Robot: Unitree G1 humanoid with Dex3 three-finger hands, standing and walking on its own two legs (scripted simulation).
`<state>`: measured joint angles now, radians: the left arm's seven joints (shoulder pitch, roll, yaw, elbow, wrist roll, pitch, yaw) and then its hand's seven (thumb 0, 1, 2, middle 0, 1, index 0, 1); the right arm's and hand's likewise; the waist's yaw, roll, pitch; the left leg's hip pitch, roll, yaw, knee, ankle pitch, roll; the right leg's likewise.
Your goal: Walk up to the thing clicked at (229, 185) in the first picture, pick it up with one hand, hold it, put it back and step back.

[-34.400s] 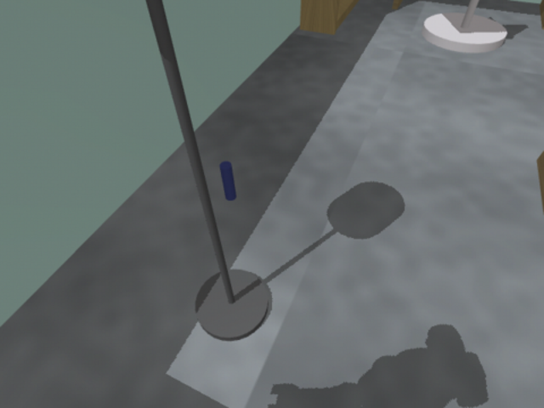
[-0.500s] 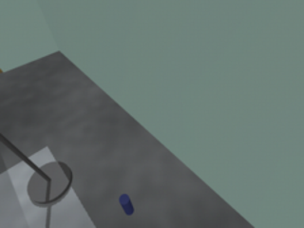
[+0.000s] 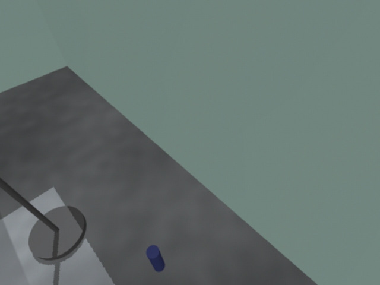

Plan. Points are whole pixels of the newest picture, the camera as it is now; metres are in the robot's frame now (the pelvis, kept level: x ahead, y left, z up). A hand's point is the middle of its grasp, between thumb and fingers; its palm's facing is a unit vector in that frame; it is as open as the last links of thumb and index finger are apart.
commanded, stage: walk up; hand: left
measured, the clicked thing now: (156, 259) +0.38 +0.20 -0.68
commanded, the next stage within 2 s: stand in 0.24 s
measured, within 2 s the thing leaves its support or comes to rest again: neither
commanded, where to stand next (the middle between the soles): +0.03 +0.00 m, yaw -1 degrees
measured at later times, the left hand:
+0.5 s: hand out of the picture +0.08 +0.25 -0.16, palm faces -0.03 -0.94 -0.33, open 7.3 cm
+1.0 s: hand out of the picture +0.09 +0.25 -0.16, palm faces -0.02 -0.94 -0.34, open 7.3 cm
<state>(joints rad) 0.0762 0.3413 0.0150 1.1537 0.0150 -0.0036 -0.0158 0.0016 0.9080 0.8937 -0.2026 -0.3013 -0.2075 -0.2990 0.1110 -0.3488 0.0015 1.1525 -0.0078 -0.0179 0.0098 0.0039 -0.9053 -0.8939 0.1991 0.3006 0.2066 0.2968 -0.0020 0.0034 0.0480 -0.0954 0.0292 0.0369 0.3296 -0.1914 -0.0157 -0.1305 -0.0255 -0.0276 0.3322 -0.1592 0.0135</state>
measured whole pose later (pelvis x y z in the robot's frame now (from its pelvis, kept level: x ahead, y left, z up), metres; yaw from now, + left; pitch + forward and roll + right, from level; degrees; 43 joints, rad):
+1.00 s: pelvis +0.01 +0.00 +0.00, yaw +0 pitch -2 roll +0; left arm 0.10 0.35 -0.01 1.14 0.01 -0.01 -0.01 0.00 0.91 0.89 -0.20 -0.30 -0.21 -0.30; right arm 0.09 -0.35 0.01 1.14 -0.01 -0.01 0.01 0.00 -0.91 -0.89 0.20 0.30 0.21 0.30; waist 0.00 0.00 0.05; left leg -0.08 0.03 0.03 0.30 -0.19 -0.02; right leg -0.11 -0.02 -0.03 0.31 -0.17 0.01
